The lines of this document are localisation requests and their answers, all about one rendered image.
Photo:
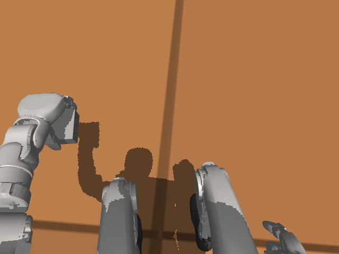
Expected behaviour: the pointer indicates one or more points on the right robot hand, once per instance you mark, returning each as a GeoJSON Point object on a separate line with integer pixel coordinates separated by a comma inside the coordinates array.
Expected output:
{"type": "Point", "coordinates": [289, 242]}

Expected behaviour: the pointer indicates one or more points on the left robot hand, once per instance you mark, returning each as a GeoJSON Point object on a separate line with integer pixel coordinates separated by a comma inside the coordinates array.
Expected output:
{"type": "Point", "coordinates": [49, 107]}

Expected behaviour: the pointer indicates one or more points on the left robot arm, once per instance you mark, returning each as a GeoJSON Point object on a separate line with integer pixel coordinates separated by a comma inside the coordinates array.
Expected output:
{"type": "Point", "coordinates": [19, 157]}

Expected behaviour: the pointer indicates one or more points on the right robot foot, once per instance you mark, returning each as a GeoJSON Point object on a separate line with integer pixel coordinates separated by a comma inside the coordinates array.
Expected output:
{"type": "Point", "coordinates": [203, 244]}

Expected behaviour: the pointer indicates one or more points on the small box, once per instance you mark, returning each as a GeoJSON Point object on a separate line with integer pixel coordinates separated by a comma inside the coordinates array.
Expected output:
{"type": "Point", "coordinates": [66, 127]}

